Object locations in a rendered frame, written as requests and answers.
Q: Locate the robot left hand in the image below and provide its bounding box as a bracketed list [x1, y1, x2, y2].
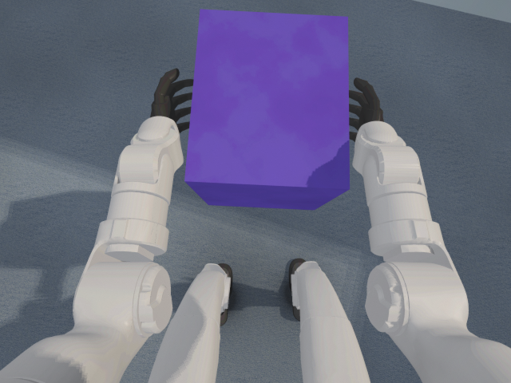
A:
[150, 68, 193, 133]

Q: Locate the robot left thigh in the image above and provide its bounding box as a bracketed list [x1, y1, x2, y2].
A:
[148, 270, 231, 383]

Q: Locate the robot right upper arm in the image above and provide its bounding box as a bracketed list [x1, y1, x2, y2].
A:
[365, 262, 511, 383]

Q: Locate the carton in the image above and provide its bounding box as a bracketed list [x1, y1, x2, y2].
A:
[184, 9, 350, 210]

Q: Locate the left robot foot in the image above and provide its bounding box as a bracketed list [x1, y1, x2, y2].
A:
[218, 263, 232, 326]

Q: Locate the left robot forearm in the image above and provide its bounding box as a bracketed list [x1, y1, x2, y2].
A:
[73, 116, 184, 323]

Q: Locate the robot right hand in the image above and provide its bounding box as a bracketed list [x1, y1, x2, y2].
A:
[349, 77, 384, 142]

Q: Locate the robot left upper arm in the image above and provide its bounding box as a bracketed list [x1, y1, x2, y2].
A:
[0, 262, 172, 383]

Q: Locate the right robot forearm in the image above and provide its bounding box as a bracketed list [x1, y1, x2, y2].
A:
[352, 121, 469, 323]

